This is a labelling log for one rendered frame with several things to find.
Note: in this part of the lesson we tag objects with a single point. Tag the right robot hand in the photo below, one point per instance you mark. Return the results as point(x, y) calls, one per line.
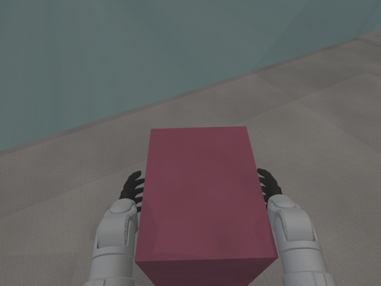
point(271, 187)

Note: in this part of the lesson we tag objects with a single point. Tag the left robot forearm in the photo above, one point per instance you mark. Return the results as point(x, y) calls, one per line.
point(113, 250)

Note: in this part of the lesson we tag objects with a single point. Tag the carton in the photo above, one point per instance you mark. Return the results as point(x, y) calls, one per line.
point(203, 220)

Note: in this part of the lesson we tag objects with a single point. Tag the right robot forearm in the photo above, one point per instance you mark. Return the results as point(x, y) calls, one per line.
point(300, 250)

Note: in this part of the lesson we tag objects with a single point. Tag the left robot hand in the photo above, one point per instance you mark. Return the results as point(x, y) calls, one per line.
point(129, 190)

